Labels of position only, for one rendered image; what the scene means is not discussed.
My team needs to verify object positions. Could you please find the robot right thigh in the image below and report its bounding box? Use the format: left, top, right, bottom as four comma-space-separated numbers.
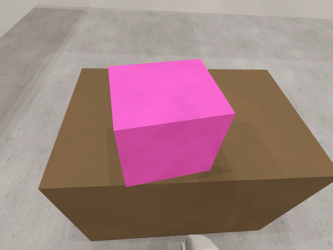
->
181, 235, 219, 250

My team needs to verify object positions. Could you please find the pedestal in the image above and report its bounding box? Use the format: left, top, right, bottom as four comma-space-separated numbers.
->
38, 68, 333, 241

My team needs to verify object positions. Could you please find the carton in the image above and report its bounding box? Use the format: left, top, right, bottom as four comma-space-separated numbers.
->
108, 59, 235, 187

